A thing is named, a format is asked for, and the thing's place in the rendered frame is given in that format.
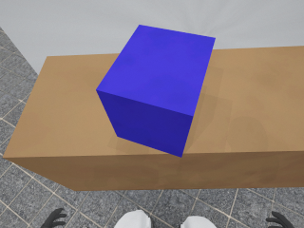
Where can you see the pedestal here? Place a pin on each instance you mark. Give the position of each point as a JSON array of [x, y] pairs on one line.
[[247, 130]]

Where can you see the carton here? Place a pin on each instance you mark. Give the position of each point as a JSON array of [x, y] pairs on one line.
[[151, 91]]

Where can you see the robot right hand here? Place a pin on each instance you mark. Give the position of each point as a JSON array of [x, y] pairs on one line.
[[279, 219]]

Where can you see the robot thigh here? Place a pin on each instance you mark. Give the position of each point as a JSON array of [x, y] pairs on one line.
[[134, 219], [197, 222]]

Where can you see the right robot thigh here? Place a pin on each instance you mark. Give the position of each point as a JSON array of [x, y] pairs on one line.
[[197, 222]]

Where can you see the left robot thigh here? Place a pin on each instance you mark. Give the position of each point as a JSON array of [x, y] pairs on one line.
[[134, 219]]

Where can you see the robot left hand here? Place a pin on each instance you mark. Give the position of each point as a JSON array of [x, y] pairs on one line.
[[53, 216]]

